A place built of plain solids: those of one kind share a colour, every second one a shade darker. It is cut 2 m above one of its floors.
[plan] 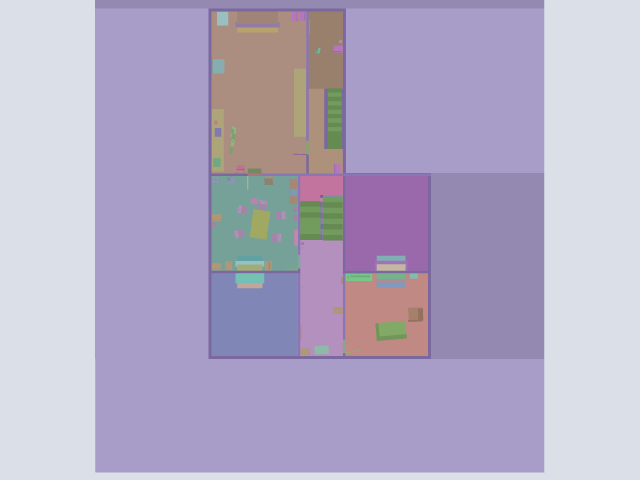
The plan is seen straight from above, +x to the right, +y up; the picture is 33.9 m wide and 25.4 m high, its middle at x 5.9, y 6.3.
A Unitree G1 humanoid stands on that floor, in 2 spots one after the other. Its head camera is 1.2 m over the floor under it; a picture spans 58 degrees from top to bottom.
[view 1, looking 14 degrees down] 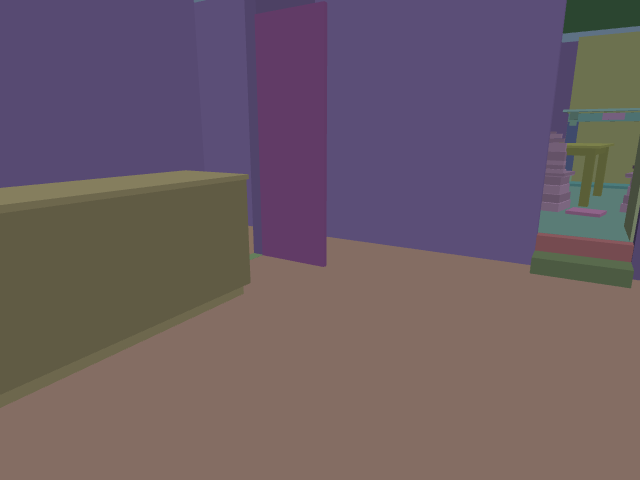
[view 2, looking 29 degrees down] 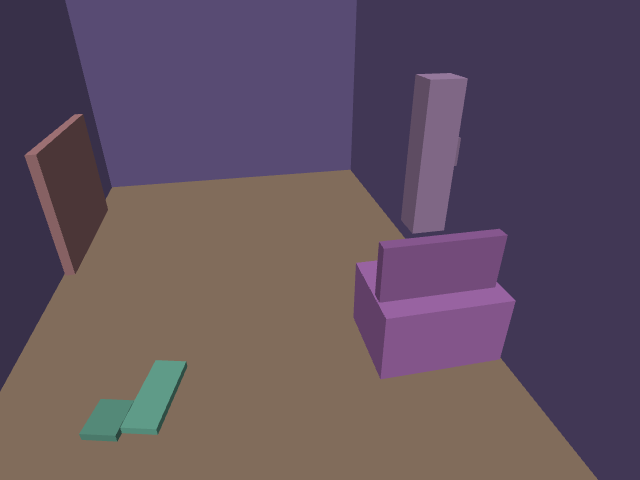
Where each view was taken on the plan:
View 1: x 2.52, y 14.12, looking -59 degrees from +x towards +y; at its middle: leaf_kitchen_door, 3.92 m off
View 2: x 6.17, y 15.18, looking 78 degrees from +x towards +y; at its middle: floor_back_hall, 2.48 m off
